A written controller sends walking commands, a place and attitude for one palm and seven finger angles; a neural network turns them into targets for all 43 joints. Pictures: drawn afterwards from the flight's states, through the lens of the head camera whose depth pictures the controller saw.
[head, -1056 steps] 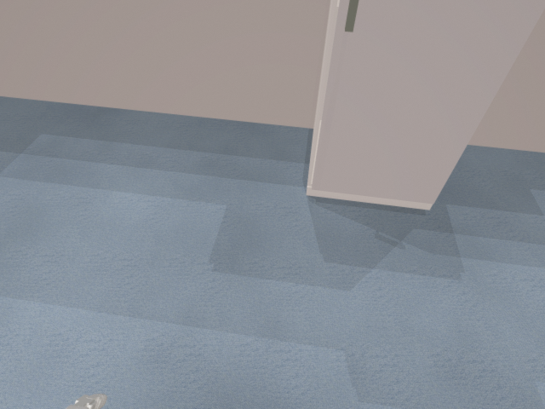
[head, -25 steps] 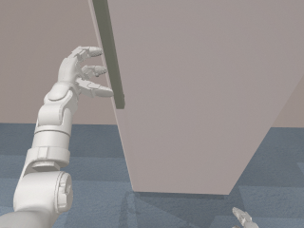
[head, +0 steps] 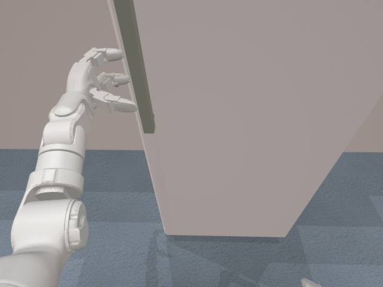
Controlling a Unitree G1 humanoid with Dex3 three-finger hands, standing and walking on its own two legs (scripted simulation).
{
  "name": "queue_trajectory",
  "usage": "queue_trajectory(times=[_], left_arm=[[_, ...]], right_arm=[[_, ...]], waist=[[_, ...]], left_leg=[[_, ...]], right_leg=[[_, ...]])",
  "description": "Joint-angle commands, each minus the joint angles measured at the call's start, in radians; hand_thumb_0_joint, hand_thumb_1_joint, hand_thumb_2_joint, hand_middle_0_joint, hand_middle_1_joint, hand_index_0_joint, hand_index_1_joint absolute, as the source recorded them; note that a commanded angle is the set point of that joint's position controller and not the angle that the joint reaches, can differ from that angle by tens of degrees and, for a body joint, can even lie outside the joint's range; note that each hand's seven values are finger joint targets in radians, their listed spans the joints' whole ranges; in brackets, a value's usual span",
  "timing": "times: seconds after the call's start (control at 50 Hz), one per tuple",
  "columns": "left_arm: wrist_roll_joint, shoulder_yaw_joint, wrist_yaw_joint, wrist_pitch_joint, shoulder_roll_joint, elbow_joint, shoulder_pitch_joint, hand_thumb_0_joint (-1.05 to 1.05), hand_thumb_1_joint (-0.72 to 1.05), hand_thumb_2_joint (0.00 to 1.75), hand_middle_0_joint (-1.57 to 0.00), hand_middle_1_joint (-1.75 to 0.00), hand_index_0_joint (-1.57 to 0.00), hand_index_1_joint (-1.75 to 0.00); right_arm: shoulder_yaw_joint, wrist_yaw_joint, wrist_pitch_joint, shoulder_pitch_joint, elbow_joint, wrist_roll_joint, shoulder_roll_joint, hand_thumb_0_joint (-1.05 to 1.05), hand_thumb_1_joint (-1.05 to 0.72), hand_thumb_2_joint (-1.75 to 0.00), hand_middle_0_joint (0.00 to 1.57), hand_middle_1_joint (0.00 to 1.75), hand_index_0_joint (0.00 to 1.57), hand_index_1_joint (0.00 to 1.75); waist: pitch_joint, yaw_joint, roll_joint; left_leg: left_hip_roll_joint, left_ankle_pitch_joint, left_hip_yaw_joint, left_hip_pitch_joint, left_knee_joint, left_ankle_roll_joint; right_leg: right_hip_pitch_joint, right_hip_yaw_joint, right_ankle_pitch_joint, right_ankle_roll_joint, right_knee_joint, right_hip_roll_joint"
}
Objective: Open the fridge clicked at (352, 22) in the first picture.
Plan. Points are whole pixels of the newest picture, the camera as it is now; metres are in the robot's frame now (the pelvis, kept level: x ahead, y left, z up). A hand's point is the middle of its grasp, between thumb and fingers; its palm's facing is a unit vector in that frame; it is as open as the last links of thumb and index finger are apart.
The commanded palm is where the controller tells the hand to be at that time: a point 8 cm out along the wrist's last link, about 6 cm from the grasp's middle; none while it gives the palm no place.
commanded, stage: slide the fingers in behind the handle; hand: left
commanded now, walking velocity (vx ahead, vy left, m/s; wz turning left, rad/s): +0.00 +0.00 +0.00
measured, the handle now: (139, 64) +0.48 +0.12 +0.25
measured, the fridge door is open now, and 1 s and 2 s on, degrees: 0 0 0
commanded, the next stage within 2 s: grip the handle and tug to test in 1.76 s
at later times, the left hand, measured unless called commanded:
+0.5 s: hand (122, 89) +0.42 +0.14 +0.23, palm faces -0.02 -1.00 +0.00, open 14.0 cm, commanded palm +0.40 +0.19 +0.23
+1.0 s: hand (142, 86) +0.43 +0.11 +0.23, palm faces -0.04 -1.00 +0.01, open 14.0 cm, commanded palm +0.41 +0.16 +0.23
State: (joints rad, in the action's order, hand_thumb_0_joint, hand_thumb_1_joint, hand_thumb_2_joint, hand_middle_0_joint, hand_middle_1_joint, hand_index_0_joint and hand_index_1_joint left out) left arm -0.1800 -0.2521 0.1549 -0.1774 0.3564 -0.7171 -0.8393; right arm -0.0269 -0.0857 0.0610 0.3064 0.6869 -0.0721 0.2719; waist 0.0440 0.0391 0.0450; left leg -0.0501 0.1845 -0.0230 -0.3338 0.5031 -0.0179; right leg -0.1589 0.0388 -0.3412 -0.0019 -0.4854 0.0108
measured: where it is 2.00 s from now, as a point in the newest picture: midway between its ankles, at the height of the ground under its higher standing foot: outside the picture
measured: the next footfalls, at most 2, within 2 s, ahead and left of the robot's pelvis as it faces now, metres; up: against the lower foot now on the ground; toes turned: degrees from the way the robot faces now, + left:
none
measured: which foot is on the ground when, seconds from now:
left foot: down 0.00-1.00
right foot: down 0.00-1.00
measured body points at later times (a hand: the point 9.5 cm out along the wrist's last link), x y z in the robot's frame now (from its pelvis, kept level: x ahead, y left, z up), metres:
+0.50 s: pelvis +0.00 +0.00 +0.00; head -0.02 -0.01 +0.45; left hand +0.42 +0.20 +0.23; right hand +0.14 -0.24 -0.10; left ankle +0.05 +0.14 -0.74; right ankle -0.05 -0.12 -0.74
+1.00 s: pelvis +0.00 +0.00 +0.00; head -0.01 -0.02 +0.45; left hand +0.43 +0.16 +0.23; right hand +0.11 -0.26 -0.12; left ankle +0.05 +0.14 -0.74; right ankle -0.05 -0.12 -0.74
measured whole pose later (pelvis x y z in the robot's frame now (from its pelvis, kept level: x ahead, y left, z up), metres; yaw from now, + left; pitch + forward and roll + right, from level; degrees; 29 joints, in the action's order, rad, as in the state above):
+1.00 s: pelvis +0.00 +0.00 +0.00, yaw +0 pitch +0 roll +0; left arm -0.18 -0.18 0.06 -0.24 0.23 -0.60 -0.82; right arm -0.03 -0.08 0.05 0.29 0.70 -0.06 0.26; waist 0.04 0.03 0.05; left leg -0.05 0.18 -0.02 -0.31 0.49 -0.02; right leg -0.14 0.04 -0.34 0.00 -0.48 0.01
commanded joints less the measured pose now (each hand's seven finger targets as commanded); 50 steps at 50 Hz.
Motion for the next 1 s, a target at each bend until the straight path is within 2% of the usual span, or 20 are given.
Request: queue_trajectory(times=[0.0, 0.06, 0.08, 0.12, 0.16, 0.24, 0.34, 0.36, 0.5, 0.56, 0.58, 0.6, 0.68, 0.72, 0.76, 0.8, 0.86, 0.9, 0.96, 0.98], left_arm=[[-0.011, 0.002, 0.003, 0.065, 0.151, 0.258, -0.53, 0.0, -0.5, 0.3, -0.3, -1.2, -0.3, -1.2], [-0.018, -0.029, -0.005, 0.06, 0.176, 0.269, -0.497, 0.0, -0.5, 0.3, -0.3, -1.2, -0.3, -1.2], [-0.014, -0.027, -0.006, 0.057, 0.175, 0.306, -0.495, 0.0, -0.5, 0.3, -0.3, -1.2, -0.3, -1.2], [-0.017, -0.006, -0.01, 0.044, 0.14, 0.301, -0.496, 0.0, -0.5, 0.3, -0.3, -1.2, -0.3, -1.2], [-0.018, -0.063, -0.016, 0.038, 0.206, 0.296, -0.442, 0.0, -0.5, 0.3, -0.3, -1.2, -0.3, -1.2], [-0.009, -0.011, -0.018, 0.023, 0.147, 0.363, -0.463, 0.0, -0.5, 0.3, -0.3, -1.2, -0.3, -1.2], [-0.018, 0.004, -0.033, -0.005, 0.11, 0.388, -0.448, 0.0, -0.5, 0.3, -0.3, -1.2, -0.3, -1.2], [-0.02, -0.021, -0.04, -0.004, 0.143, 0.388, -0.433, 0.0, -0.5, 0.3, -0.3, -1.2, -0.3, -1.2], [-0.007, 0.063, -0.069, -0.021, 0.049, 0.382, -0.534, 0.0, -0.5, 0.3, -0.3, -1.2, -0.3, -1.2], [-0.011, -0.018, -0.077, -0.021, 0.132, 0.27, -0.476, 0.0, -0.5, 0.3, -0.3, -1.2, -0.3, -1.2], [-0.006, -0.014, -0.077, -0.017, 0.136, 0.267, -0.495, 0.0, -0.5, 0.3, -0.3, -1.2, -0.3, -1.2], [-0.002, 0.022, -0.075, -0.009, 0.101, 0.274, -0.531, 0.0, -0.5, 0.3, -0.3, -1.2, -0.3, -1.2], [0.005, 0.002, -0.078, 0.028, 0.129, 0.278, -0.537, 0.0, -0.5, 0.3, -0.3, -1.2, -0.3, -1.2], [0.0, 0.041, -0.07, 0.037, 0.074, 0.29, -0.543, 0.0, -0.5, 0.3, -0.3, -1.2, -0.3, -1.2], [-0.008, 0.037, -0.069, 0.045, 0.073, 0.315, -0.526, 0.0, -0.5, 0.3, -0.3, -1.2, -0.3, -1.2], [-0.011, 0.077, -0.068, 0.04, 0.024, 0.366, -0.555, 0.0, -0.5, 0.3, -0.3, -1.2, -0.3, -1.2], [-0.017, 0.023, -0.081, 0.02, 0.071, 0.331, -0.497, 0.0, -0.5, 0.3, -0.3, -1.2, -0.3, -1.2], [-0.011, 0.055, -0.091, 0.005, 0.032, 0.347, -0.517, 0.0, -0.5, 0.3, -0.3, -1.2, -0.3, -1.2], [0.003, -0.003, -0.12, -0.004, 0.092, 0.324, -0.481, 0.0, -0.5, 0.3, -0.3, -1.2, -0.3, -1.2], [0.004, 0.016, -0.12, -0.005, 0.068, 0.347, -0.496, 0.0, -0.5, 0.3, -0.3, -1.2, -0.3, -1.2]], right_arm=[[0.044, -0.012, 0.054, -0.079, -0.148, 0.0, 0.123, 0.0, -0.9, -0.9, 0.2, 0.3, 0.2, 0.3], [0.047, -0.01, 0.056, -0.072, -0.148, 0.004, 0.129, 0.0, -0.9, -0.9, 0.2, 0.3, 0.2, 0.3], [0.046, -0.008, 0.058, -0.082, -0.156, 0.001, 0.128, 0.0, -0.9, -0.9, 0.2, 0.3, 0.2, 0.3], [0.043, -0.008, 0.059, -0.086, -0.149, 0.001, 0.121, 0.0, -0.9, -0.9, 0.2, 0.3, 0.2, 0.3], [0.045, -0.01, 0.055, -0.084, -0.151, 0.005, 0.131, 0.0, -0.9, -0.9, 0.2, 0.3, 0.2, 0.3], [0.039, -0.008, 0.051, -0.107, -0.164, 0.001, 0.115, 0.0, -0.9, -0.9, 0.2, 0.3, 0.2, 0.3], [0.036, -0.008, 0.047, -0.13, -0.167, 0.001, 0.11, 0.0, -0.9, -0.9, 0.2, 0.3, 0.2, 0.3], [0.035, -0.01, 0.044, -0.128, -0.164, 0.004, 0.117, 0.0, -0.9, -0.9, 0.2, 0.3, 0.2, 0.3], [0.026, -0.013, 0.033, -0.149, -0.161, 0.005, 0.1, 0.0, -0.9, -0.9, 0.2, 0.3, 0.2, 0.3], [0.03, -0.019, 0.023, -0.126, -0.14, 0.014, 0.113, 0.0, -0.9, -0.9, 0.2, 0.3, 0.2, 0.3], [0.025, -0.02, 0.019, -0.131, -0.145, 0.013, 0.111, 0.0, -0.9, -0.9, 0.2, 0.3, 0.2, 0.3], [0.025, -0.019, 0.02, -0.132, -0.146, 0.012, 0.105, 0.0, -0.9, -0.9, 0.2, 0.3, 0.2, 0.3], [0.03, -0.015, 0.021, -0.117, -0.151, 0.014, 0.106, 0.0, -0.9, -0.9, 0.2, 0.3, 0.2, 0.3], [0.032, -0.013, 0.027, -0.118, -0.155, 0.01, 0.101, 0.0, -0.9, -0.9, 0.2, 0.3, 0.2, 0.3], [0.037, -0.011, 0.033, -0.115, -0.159, 0.009, 0.107, 0.0, -0.9, -0.9, 0.2, 0.3, 0.2, 0.3], [0.035, -0.008, 0.041, -0.124, -0.157, 0.006, 0.099, 0.0, -0.9, -0.9, 0.2, 0.3, 0.2, 0.3], [0.039, -0.009, 0.042, -0.116, -0.142, 0.009, 0.11, 0.0, -0.9, -0.9, 0.2, 0.3, 0.2, 0.3], [0.035, -0.007, 0.041, -0.127, -0.143, 0.007, 0.1, 0.0, -0.9, -0.9, 0.2, 0.3, 0.2, 0.3], [0.037, -0.007, 0.034, -0.116, -0.136, 0.016, 0.108, 0.0, -0.9, -0.9, 0.2, 0.3, 0.2, 0.3], [0.035, -0.005, 0.032, -0.127, -0.142, 0.014, 0.101, 0.0, -0.9, -0.9, 0.2, 0.3, 0.2, 0.3]], waist=[[0.296, 0.002, -0.012], [0.306, -0.012, -0.055], [0.32, -0.016, -0.02], [0.283, -0.005, -0.039], [0.292, -0.024, -0.081], [0.287, -0.016, -0.016], [0.272, -0.012, -0.047], [0.278, -0.022, -0.063], [0.256, 0.003, -0.028], [0.241, -0.012, -0.111], [0.235, -0.012, -0.098], [0.234, -0.001, -0.074], [0.282, -0.007, -0.05], [0.286, 0.0, -0.052], [0.303, -0.008, -0.064], [0.306, 0.0, -0.022], [0.287, -0.018, -0.098], [0.265, -0.012, -0.053], [0.275, -0.031, -0.088], [0.278, -0.027, -0.074]], left_leg=[[0.054, -0.202, 0.014, 0.325, -0.007, 0.067], [0.051, -0.202, 0.017, 0.32, -0.012, 0.068], [0.049, -0.21, 0.019, 0.336, -0.013, 0.066], [0.048, -0.193, 0.019, 0.332, -0.015, 0.066], [0.05, -0.196, 0.014, 0.306, -0.016, 0.071], [0.048, -0.202, 0.015, 0.33, -0.019, 0.063], [0.048, -0.187, 0.018, 0.335, -0.022, 0.063], [0.05, -0.186, 0.018, 0.327, -0.024, 0.065], [0.052, -0.154, 0.023, 0.338, -0.028, 0.062], [0.053, -0.143, 0.02, 0.294, -0.03, 0.065], [0.053, -0.137, 0.017, 0.279, -0.035, 0.065], [0.054, -0.133, 0.013, 0.285, -0.031, 0.064], [0.054, -0.158, 0.015, 0.294, -0.026, 0.064], [0.052, -0.169, 0.014, 0.315, -0.021, 0.064], [0.053, -0.19, 0.016, 0.324, -0.018, 0.067], [0.053, -0.202, 0.016, 0.351, -0.016, 0.065], [0.055, -0.183, 0.017, 0.316, -0.025, 0.068], [0.057, -0.166, 0.008, 0.313, -0.028, 0.067], [0.056, -0.175, 0.011, 0.297, -0.034, 0.068], [0.058, -0.18, 0.004, 0.3, -0.034, 0.069]], right_leg=[[-0.126, 0.009, 0.366, 0.015, 0.071, -0.04], [-0.103, 0.015, 0.353, 0.017, 0.076, -0.043], [-0.11, 0.012, 0.359, 0.018, 0.07, -0.043], [-0.132, 0.015, 0.341, 0.016, 0.078, -0.046], [-0.092, 0.012, 0.351, 0.015, 0.082, -0.044], [-0.112, 0.014, 0.351, 0.018, 0.075, -0.043], [-0.122, 0.016, 0.333, 0.016, 0.084, -0.045], [-0.1, 0.016, 0.331, 0.017, 0.089, -0.044], [-0.137, 0.013, 0.294, 0.017, 0.093, -0.04], [-0.115, 0.01, 0.294, 0.011, 0.099, -0.039], [-0.109, 0.005, 0.295, 0.011, 0.095, -0.033], [-0.122, 0.003, 0.294, 0.009, 0.094, -0.032], [-0.093, 0.002, 0.318, 0.013, 0.085, -0.031], [-0.105, 0.006, 0.333, 0.014, 0.082, -0.037], [-0.088, 0.011, 0.35, 0.014, 0.08, -0.04], [-0.107, 0.011, 0.362, 0.016, 0.078, -0.041], [-0.087, 0.015, 0.342, 0.012, 0.088, -0.044], [-0.112, 0.009, 0.329, 0.01, 0.09, -0.04], [-0.079, 0.012, 0.326, 0.012, 0.09, -0.04], [-0.079, 0.006, 0.344, 0.01, 0.087, -0.038]])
